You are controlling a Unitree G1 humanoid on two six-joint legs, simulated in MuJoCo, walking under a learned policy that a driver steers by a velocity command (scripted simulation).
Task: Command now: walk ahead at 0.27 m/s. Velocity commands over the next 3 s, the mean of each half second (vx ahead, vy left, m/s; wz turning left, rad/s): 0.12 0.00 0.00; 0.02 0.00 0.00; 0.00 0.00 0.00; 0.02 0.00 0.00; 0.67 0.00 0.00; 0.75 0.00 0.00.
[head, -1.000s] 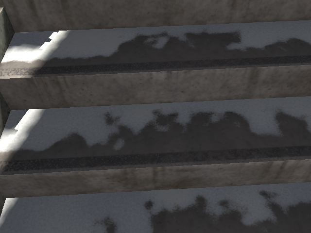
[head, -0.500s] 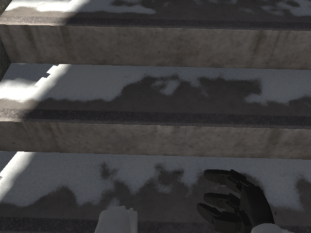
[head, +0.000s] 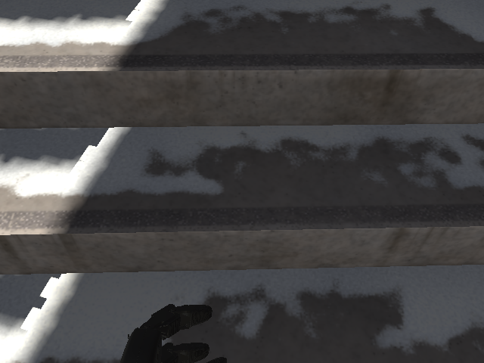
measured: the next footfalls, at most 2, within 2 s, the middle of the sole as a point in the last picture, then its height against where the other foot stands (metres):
left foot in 0.54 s outside the picture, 0.17 m higher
right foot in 1.08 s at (243, 357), level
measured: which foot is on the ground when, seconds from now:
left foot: up 0.00-0.52, down 0.54-1.00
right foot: down 0.00-0.58, up 0.60-1.00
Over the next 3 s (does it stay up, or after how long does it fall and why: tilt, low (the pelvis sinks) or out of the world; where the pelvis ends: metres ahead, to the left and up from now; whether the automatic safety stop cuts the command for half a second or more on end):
stays up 0.98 0.06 0.55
